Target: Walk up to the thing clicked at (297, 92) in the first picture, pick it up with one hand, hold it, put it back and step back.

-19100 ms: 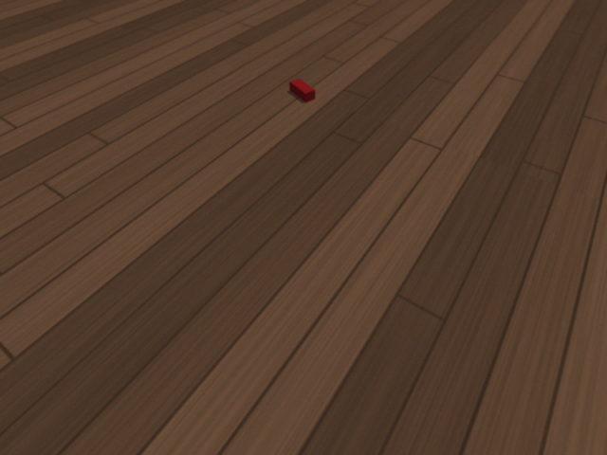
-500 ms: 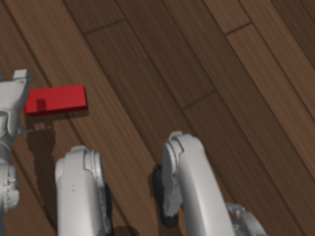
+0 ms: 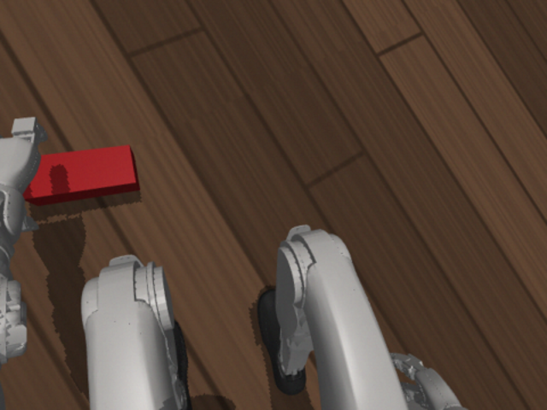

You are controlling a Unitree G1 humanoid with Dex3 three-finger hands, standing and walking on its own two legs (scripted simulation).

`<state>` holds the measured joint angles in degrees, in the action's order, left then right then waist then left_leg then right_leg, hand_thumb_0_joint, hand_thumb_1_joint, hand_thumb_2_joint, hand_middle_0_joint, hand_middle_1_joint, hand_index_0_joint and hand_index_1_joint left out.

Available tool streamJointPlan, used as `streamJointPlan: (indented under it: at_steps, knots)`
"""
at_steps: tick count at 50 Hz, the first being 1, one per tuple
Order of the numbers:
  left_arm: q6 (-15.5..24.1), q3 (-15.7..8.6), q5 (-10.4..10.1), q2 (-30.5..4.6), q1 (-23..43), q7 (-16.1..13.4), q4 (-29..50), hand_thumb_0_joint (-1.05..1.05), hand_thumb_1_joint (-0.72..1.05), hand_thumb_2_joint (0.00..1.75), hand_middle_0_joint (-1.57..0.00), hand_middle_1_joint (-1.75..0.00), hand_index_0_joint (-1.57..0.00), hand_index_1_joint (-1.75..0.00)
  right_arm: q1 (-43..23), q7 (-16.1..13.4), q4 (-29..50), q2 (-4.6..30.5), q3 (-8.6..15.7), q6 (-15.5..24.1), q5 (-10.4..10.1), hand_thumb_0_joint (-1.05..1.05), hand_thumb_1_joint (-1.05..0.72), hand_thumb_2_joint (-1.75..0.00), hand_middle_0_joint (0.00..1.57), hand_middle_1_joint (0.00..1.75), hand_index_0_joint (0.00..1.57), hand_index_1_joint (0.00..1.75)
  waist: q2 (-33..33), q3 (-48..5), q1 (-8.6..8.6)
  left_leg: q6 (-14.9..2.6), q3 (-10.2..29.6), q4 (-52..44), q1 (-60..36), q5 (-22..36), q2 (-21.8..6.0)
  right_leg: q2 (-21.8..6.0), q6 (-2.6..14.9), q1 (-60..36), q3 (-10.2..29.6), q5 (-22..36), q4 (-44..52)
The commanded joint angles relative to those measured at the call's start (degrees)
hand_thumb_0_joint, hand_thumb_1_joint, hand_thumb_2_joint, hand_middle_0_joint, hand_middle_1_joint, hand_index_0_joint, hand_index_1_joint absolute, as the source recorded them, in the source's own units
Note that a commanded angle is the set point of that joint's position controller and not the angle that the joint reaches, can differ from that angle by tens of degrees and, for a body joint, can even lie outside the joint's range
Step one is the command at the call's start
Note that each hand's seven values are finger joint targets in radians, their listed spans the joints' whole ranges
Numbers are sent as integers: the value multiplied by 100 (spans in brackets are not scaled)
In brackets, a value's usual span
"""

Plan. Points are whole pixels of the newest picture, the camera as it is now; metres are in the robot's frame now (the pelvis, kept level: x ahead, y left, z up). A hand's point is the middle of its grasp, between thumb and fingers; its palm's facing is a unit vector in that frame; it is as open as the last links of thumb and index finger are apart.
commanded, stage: rise first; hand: left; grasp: from above
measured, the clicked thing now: (83, 175) +0.49 +0.26 -0.31
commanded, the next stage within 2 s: approach in 1.26 s
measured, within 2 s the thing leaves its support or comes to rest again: neither
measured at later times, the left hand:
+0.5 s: hand (27, 182) +0.45 +0.30 -0.19, palm faces -0.45 -0.07 -0.89, open 14.2 cm
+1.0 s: hand (22, 182) +0.45 +0.31 -0.19, palm faces -0.45 -0.06 -0.89, open 14.2 cm
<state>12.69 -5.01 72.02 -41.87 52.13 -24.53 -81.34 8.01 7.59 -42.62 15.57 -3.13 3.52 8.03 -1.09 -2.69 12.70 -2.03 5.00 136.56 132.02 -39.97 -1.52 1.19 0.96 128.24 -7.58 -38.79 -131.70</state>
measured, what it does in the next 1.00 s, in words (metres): stands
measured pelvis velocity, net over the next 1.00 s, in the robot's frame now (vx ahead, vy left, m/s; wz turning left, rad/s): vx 0.00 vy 0.00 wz -0.01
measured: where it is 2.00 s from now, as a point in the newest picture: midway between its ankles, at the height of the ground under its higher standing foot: (231, 374)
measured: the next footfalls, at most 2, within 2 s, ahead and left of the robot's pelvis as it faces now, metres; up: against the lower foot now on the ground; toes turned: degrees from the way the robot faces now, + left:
none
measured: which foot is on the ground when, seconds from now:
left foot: down 0.00-1.00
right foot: down 0.00-1.00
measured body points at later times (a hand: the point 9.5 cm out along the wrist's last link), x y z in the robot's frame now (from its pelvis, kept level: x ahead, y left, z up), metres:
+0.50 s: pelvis +0.00 +0.00 -0.01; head +0.25 +0.07 +0.36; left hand +0.47 +0.30 -0.14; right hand +0.04 -0.27 -0.11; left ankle +0.07 +0.12 -0.31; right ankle +0.10 -0.11 -0.31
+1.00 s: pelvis +0.00 +0.00 -0.01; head +0.24 +0.08 +0.36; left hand +0.47 +0.31 -0.14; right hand +0.04 -0.27 -0.11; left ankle +0.07 +0.12 -0.31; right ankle +0.10 -0.11 -0.31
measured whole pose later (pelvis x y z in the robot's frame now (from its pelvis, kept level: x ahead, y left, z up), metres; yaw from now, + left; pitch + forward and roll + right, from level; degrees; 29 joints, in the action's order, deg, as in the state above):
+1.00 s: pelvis +0.00 +0.00 -0.01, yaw -1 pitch +34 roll -9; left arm 12.3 -5.1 72.0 -45.0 53.9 -24.0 -83.3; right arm 9.4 9.0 -42.1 16.0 -5.6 5.2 8.5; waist -1.4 -1.4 14.8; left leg -1.9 6.0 138.9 134.0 -39.3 -1.2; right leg 1.1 1.0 129.6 -8.5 -38.0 -133.5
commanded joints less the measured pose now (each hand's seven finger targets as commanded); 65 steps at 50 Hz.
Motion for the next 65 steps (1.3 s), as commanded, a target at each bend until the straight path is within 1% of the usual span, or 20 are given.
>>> streamJointPlan:
  at_steps: [1, 8, 18, 20, 24, 25, 27, 32, 36, 38, 40, 42, 43, 44, 47, 52, 58, 61, 64, 65]
  knots:
    - [-45, -237, -94, -1429, 1672, -282, 718, 0, -58, 104, -7, -100, -6, -101, 1234, -99, 20, 1410, 445, 50, -26, 0, -91, -90, 20, 30, 20, 30, 1701, -3845, -19, 18, -75, -1462, -3099, 1084, 111, 175, 150, -1685, -115, 1246, 1238]
    - [-81, -151, -46, -1459, 1871, -288, 613, 0, -59, 105, -7, -101, -5, -102, 1283, -65, 11, 1422, 363, 98, 4, 0, -91, -90, 20, 30, 20, 30, 1690, -3733, 130, -18, -123, -1335, -2917, 958, 128, 192, 143, -1715, -115, 1194, 1272]
    - [-57, -227, -98, -1585, 1744, -246, 477, 0, -58, 104, -7, -101, -6, -102, 1324, -44, 35, 1444, 273, 133, 28, 0, -91, -90, 20, 30, 20, 30, 1718, -3776, 130, -9, -126, -1238, -2849, 1120, 141, 198, 127, -1871, -141, 1318, 1184]
    - [-17, -281, -80, -1792, 1968, -251, 678, 0, -58, 104, -7, -101, -5, -102, 1339, -39, -9, 1453, 263, 121, 36, 0, -91, -90, 20, 30, 20, 30, 1693, -3812, 158, -30, -143, -1142, -2744, 1134, 120, 234, 115, -1950, -141, 1376, 1217]
    - [-39, -283, -79, -1663, 1666, -249, 315, 0, -58, 104, -7, -100, -5, -101, 1284, -17, 47, 1469, 231, 119, 40, 0, -91, -90, 20, 30, 20, 30, 1704, -3710, 153, -10, -96, -1167, -2788, 1086, 124, 227, 133, -1799, -187, 1296, 1157]
    - [3, -331, -91, -1798, 1848, -246, 609, 0, -58, 103, -7, -101, -6, -102, 1313, -19, 28, 1463, 239, 111, 38, 0, -91, -90, 20, 30, 20, 30, 1761, -3805, 138, -17, -126, -1159, -2777, 1090, 130, 230, 126, -1885, -169, 1314, 1185]
    - [-26, -218, -61, -1613, 1781, -232, 437, 0, -57, 103, -7, -101, -6, -101, 1321, -3, 44, 1493, 239, 121, 49, 0, -90, -90, 20, 30, 20, 30, 1867, -3647, 222, 14, -82, -1239, -2833, 1071, 130, 209, 132, -1743, -212, 1271, 1126]
    - [27, -272, -50, -1721, 1683, -240, 514, 0, -59, 104, -7, -100, -5, -102, 1310, 15, 36, 1502, 244, 117, 48, 0, -91, -90, 20, 30, 20, 30, 1882, -3745, 139, 9, -105, -1189, -2760, 992, 138, 228, 145, -1792, -204, 1223, 1135]
    - [-7, -207, -66, -1660, 1831, -266, 513, 0, -57, 103, -7, -100, -6, -101, 1311, 7, 44, 1504, 243, 141, 42, 0, -90, -90, 20, 30, 20, 30, 1766, -3670, 217, -5, -115, -1179, -2726, 975, 119, 234, 128, -1760, -194, 1220, 1192]
    - [4, -275, -26, -1851, 1940, -267, 495, 0, -57, 103, -7, -101, -6, -102, 1385, 18, -5, 1510, 207, 153, 54, 0, -90, -90, 20, 30, 20, 30, 1774, -3571, 228, -12, -105, -1157, -2687, 998, 128, 225, 133, -1728, -197, 1247, 1163]
    - [8, -266, -5, -1843, 1983, -247, 578, 0, -58, 104, -7, -101, -6, -102, 1403, 38, 24, 1521, 208, 162, 58, 0, -90, -90, 20, 30, 20, 30, 1794, -3565, 251, -11, -103, -1140, -2718, 1039, 123, 220, 132, -1710, -208, 1266, 1152]
    - [-1, -120, -58, -1557, 1863, -236, 317, 0, -57, 103, -7, -102, -6, -102, 1332, 38, 33, 1520, 205, 176, 56, 0, -90, -90, 20, 30, 20, 30, 1837, -3477, 277, 15, -46, -1246, -2713, 895, 122, 213, 141, -1598, -256, 1133, 1140]
    - [-17, -103, -80, -1524, 1741, -222, 215, 0, -58, 103, -7, -101, -6, -102, 1296, 42, 44, 1527, 208, 189, 45, 0, -90, -90, 20, 30, 20, 30, 1793, -3450, 226, 30, 3, -1321, -2765, 820, 124, 206, 157, -1501, -271, 1055, 1124]
    - [14, -199, -62, -1778, 1967, -211, 588, 0, -58, 103, -7, -102, -6, -103, 1353, 39, 9, 1535, 218, 196, 53, 0, -90, -90, 20, 30, 20, 30, 1862, -3529, 228, 19, -21, -1282, -2800, 813, 119, 213, 149, -1554, -256, 1066, 1151]
    - [-46, -137, -73, -1625, 1746, -150, 571, 0, -57, 103, -7, -101, -6, -102, 1319, 57, 67, 1536, 238, 194, 36, 0, -91, -90, 20, 30, 20, 30, 2047, -3745, 134, 56, -18, -1329, -3024, 1016, 121, 187, 155, -1590, -248, 1224, 1078]
    - [-78, -264, -132, -1801, 1778, -145, 825, 0, -57, 102, -8, -101, -7, -102, 1374, 56, 51, 1520, 281, 176, -2, 0, -91, -90, 20, 30, 20, 30, 1874, -3798, 132, 11, -126, -1224, -2912, 1128, 125, 211, 139, -1786, -185, 1379, 1161]
    - [-40, -209, -139, -1729, 1762, -66, 712, 0, -58, 103, -7, -100, -6, -102, 1442, 76, 31, 1508, 248, 175, 4, 0, -90, -90, 20, 30, 20, 30, 1618, -3614, 190, -33, -128, -1185, -2654, 1092, 136, 207, 112, -1847, -173, 1331, 1231]
    - [-27, -128, -174, -1489, 1504, -67, 358, 0, -57, 103, -8, -100, -7, -101, 1306, 78, 80, 1518, 251, 173, -8, 0, -90, -90, 20, 30, 20, 30, 1611, -3533, 164, 3, -54, -1306, -2654, 874, 144, 203, 142, -1692, -228, 1098, 1194]
    - [1, -110, -94, -1606, 1695, -44, 563, 0, -57, 103, -8, -101, -6, -102, 1339, 74, 88, 1529, 258, 172, -8, 0, -90, -90, 20, 30, 20, 30, 1859, -3572, 161, 26, -42, -1334, -2840, 922, 148, 191, 152, -1635, -224, 1135, 1161]
    - [45, -247, -93, -1786, 1866, -67, 916, 0, -57, 103, -8, -100, -6, -102, 1373, 72, 68, 1527, 274, 171, 1, 0, -90, -90, 20, 30, 20, 30, 1845, -3699, 123, 24, -55, -1324, -2896, 975, 142, 191, 155, -1675, -224, 1189, 1163]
